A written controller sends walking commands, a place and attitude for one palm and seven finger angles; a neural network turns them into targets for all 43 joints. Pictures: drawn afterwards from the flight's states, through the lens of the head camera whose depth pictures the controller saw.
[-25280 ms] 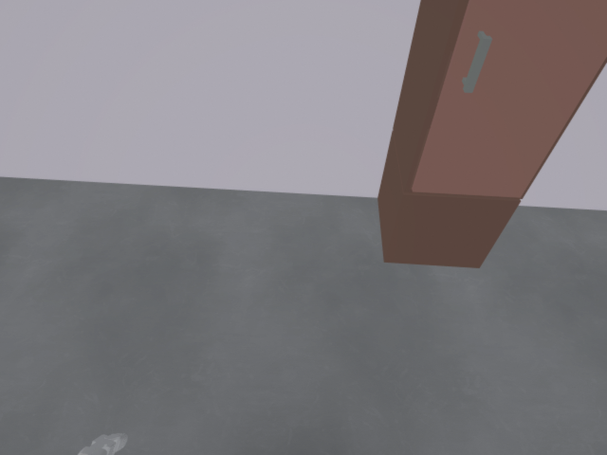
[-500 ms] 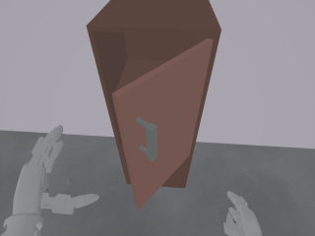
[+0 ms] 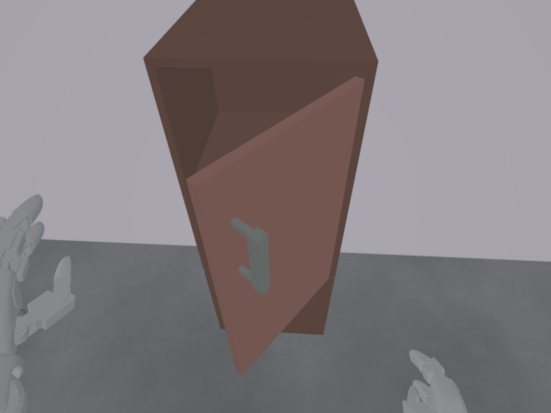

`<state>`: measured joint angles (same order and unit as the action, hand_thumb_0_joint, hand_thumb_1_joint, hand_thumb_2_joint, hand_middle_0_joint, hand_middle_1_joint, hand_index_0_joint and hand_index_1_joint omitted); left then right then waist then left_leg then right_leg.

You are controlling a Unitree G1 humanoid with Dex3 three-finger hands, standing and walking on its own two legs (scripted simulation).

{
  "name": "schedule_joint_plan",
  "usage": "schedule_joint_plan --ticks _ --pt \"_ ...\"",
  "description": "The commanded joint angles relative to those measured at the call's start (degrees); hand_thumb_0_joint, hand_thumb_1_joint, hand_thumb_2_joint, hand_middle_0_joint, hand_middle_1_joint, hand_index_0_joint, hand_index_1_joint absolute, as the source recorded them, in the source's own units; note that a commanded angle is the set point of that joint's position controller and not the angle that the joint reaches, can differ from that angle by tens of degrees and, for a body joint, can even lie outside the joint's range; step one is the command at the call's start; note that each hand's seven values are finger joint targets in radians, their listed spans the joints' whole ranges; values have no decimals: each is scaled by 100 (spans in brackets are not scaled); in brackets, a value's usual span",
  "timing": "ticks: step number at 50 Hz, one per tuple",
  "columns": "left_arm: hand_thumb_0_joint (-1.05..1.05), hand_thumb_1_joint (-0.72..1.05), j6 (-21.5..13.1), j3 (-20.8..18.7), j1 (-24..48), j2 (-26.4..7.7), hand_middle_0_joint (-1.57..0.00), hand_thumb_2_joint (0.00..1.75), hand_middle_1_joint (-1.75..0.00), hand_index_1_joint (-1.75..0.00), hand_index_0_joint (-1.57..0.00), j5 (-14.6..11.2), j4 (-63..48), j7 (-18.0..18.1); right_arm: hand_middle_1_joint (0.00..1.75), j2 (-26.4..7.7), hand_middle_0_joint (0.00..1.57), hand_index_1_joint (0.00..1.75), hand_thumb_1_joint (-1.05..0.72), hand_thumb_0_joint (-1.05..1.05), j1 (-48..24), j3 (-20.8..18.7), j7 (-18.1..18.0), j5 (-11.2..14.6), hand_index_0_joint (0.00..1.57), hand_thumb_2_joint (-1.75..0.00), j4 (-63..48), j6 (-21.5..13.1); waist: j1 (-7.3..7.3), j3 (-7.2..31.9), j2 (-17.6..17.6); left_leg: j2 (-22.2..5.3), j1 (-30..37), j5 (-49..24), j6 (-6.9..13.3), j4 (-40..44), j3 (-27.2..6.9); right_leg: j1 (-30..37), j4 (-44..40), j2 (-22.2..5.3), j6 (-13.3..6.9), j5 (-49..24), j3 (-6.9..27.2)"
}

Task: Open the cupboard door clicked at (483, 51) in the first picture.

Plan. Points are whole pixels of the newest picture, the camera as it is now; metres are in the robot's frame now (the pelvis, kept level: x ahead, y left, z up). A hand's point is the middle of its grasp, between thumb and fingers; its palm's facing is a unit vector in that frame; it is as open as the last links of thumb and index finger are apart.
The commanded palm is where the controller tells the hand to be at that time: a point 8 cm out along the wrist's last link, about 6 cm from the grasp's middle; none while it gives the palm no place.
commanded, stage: draw the hand back to the body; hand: left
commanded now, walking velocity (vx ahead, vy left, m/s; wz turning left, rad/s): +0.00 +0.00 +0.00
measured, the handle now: (250, 256) +0.31 +0.08 +0.09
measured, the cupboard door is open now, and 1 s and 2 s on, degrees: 52 52 52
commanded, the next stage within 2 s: step back with the hand held close in 0.32 s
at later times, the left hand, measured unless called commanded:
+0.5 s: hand (77, 302) +0.18 +0.24 +0.15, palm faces +0.44 -0.81 -0.39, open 7.4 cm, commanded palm +0.13 +0.28 +0.17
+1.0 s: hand (25, 344) +0.13 +0.27 +0.16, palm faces +0.36 -0.78 -0.52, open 7.4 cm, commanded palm +0.07 +0.31 +0.17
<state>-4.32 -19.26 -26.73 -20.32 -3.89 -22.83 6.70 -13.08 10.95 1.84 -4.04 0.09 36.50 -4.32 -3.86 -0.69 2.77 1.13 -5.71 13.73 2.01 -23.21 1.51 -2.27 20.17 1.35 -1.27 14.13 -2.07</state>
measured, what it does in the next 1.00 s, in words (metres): shifts its weight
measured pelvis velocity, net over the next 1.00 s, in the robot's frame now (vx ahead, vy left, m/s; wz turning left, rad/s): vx -0.07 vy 0.01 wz -0.02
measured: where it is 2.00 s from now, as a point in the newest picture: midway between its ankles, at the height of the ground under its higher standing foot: outside the picture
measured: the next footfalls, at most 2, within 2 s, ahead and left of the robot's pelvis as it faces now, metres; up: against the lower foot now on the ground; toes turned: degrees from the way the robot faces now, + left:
right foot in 1.68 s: -0.29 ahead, -0.11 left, +0.00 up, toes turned -5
left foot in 1.96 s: -0.27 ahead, +0.09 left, +0.00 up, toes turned +2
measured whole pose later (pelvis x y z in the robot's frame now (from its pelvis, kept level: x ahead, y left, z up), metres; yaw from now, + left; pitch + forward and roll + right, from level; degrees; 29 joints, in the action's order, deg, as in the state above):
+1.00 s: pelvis -0.07 +0.01 -0.01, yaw -1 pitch +0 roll -1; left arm -10.7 -24.7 -32.9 -25.5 -2.2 -30.5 7.6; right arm -13.1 11.5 -0.2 -4.5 1.2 30.0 -0.7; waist -0.1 -1.9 -0.1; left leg 1.4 -20.1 10.2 3.6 -30.1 3.4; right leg -18.5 30.2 0.6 -0.1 11.7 -0.7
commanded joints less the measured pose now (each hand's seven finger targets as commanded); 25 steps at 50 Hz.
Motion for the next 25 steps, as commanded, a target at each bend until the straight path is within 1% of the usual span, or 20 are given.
schedule_joint_plan --ticks 1,2,4,5,6,7,8,11,13,14,15,16,19,20,21,22,23,24,25 --pt "0 90 -337 -462 412 -761 -20 90 -30 -30 -20 -18 -934 58 30 -597 20 30 -90 0 -788 -267 -27 -5 20 -90 -912 -271 19 265 42 -281 232 -1654 -93 282 -235 -221 -286 -133 -29 -1323 145" --pt "0 90 -354 -414 471 -744 -20 90 -30 -30 -20 -20 -1020 49 30 -609 20 30 -90 0 -789 -278 -17 0 20 -90 -934 -264 39 297 -19 -285 256 -1613 -81 293 -234 -224 -287 -137 -17 -1302 155" --pt "0 90 -369 -523 444 -854 -20 90 -30 -30 -20 -29 -980 53 30 -622 20 30 -90 0 -799 -294 -21 -11 20 -90 -922 -244 2 368 -100 -262 247 -1556 -50 288 -217 -174 -305 -134 -13 -1324 182" --pt "0 90 -382 -521 509 -875 -20 90 -30 -30 -20 -21 -1044 50 30 -611 20 30 -90 0 -815 -296 -26 -9 20 -90 -927 -239 11 369 -134 -251 263 -1540 -43 281 -211 -179 -322 -132 -12 -1334 190" --pt "0 90 -391 -564 565 -946 -20 90 -30 -30 -20 -15 -1075 59 30 -610 20 30 -90 0 -833 -298 -33 -1 20 -90 -928 -235 6 382 19 -248 265 -1460 -51 289 -209 -162 -345 -146 -20 -1258 212" --pt "0 90 -418 -611 595 -985 -20 90 -30 -30 -20 -17 -1152 69 30 -591 20 30 -90 0 -835 -291 -42 -14 20 -90 -934 -254 -5 436 47 -239 272 -1464 -45 283 -199 -138 -333 -156 -17 -1293 213" --pt "0 90 -425 -654 506 -1006 -20 90 -30 -30 -20 -18 -1085 77 30 -577 20 30 -90 0 -829 -283 -46 -21 20 -90 -912 -258 -19 425 74 -229 262 -1472 -43 279 -197 -133 -342 -154 -23 -1320 218" --pt "0 90 -435 -681 609 -1067 -20 90 -30 -30 -20 -16 -1200 78 30 -564 20 30 -90 0 -866 -280 -54 -8 20 -90 -911 -269 -17 420 207 -213 260 -1389 -52 261 -184 -117 -403 -164 -32 -1259 268" --pt "0 90 -451 -665 523 -999 -20 90 -30 -30 -20 -42 -1088 78 30 -535 20 30 -90 0 -867 -271 -67 -19 20 -90 -887 -294 -9 312 96 -204 264 -1315 -30 248 -145 -214 -453 -168 -8 -1238 267" --pt "0 90 -455 -623 542 -961 -20 90 -30 -30 -20 -36 -1087 72 30 -536 20 30 -90 0 -876 -271 -58 -12 20 -90 -884 -292 3 252 189 -203 264 -1288 -32 256 -141 -250 -483 -167 -12 -1193 280" --pt "0 90 -448 -638 533 -962 -20 90 -30 -30 -20 -49 -1003 71 30 -534 20 30 -90 0 -872 -272 -58 -11 20 -90 -871 -292 3 234 114 -207 250 -1213 -31 282 -158 -263 -495 -163 -8 -1103 275" --pt "0 90 -446 -578 564 -920 -20 90 -30 -30 -20 -47 -965 59 30 -539 20 30 -90 0 -898 -276 -63 -6 20 -90 -877 -283 12 136 10 -209 220 -1166 -26 291 -163 -281 -537 -164 -10 -1036 285" --pt "0 90 -474 -579 579 -922 -20 90 -30 -30 -20 -54 -909 51 30 -550 20 30 -90 0 -904 -287 -67 -12 20 -90 -859 -300 9 158 54 -209 269 -1073 -4 304 -155 -331 -565 -169 7 -925 292" --pt "0 90 -480 -544 579 -878 -20 90 -30 -30 -20 -62 -862 40 30 -537 20 30 -90 0 -912 -294 -71 -10 20 -90 -847 -302 23 131 -1 -206 291 -1019 8 295 -131 -381 -603 -171 20 -875 313" --pt "0 90 -492 -556 585 -910 -20 90 -30 -30 -20 -59 -892 42 30 -550 20 30 -90 0 -895 -299 -74 -12 20 -90 -850 -304 17 198 59 -196 287 -1038 4 298 -138 -289 -594 -189 8 -904 321" --pt "0 90 -552 -624 971 -1063 -20 90 -30 -30 -20 -55 -1344 59 30 -552 20 30 -90 0 -961 -293 -74 -3 20 -90 -892 -339 15 358 155 -194 359 -1057 6 275 -158 -273 -587 -195 15 -943 351" --pt "0 90 -758 -1397 1170 -1834 -20 90 -30 -30 -20 -16 -1542 111 30 -695 20 30 -90 0 -803 -302 -64 86 20 -90 -1096 -252 195 -13 23 -291 5 -777 109 -3 -334 -967 -812 -477 67 -1237 907" --pt "0 90 -757 -1004 533 -1300 -20 90 -30 -30 -20 1 -1080 44 30 -619 20 30 -90 0 -773 -321 -64 35 20 -90 -984 -165 232 106 -215 -286 -8 -805 106 -166 -385 -955 -730 -620 48 -1441 897" --pt "0 90 -699 -891 217 -1181 -20 90 -30 -30 -20 23 -963 24 30 -616 20 30 -90 0 -778 -343 -43 33 20 -90 -1022 -99 223 152 -457 -294 30 -906 102 -242 -335 -1012 -683 -661 108 -1716 887"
